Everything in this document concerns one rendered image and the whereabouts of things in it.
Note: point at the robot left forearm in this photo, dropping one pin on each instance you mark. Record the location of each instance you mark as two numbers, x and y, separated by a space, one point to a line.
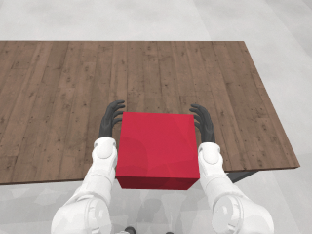
99 179

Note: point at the robot right hand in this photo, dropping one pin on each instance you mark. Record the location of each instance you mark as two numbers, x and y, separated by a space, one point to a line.
206 126

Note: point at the carton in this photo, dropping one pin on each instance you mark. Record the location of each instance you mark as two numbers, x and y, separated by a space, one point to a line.
157 151

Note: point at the robot left hand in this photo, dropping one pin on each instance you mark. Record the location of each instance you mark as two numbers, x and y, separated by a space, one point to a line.
108 121

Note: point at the left robot upper arm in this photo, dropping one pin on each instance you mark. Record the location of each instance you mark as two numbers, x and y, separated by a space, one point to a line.
89 216

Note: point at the right robot upper arm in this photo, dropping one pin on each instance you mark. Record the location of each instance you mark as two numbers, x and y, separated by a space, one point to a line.
236 215

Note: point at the robot right forearm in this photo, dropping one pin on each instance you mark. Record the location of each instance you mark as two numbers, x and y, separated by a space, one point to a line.
213 179

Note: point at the table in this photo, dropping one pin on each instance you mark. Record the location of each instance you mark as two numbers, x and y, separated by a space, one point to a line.
54 94

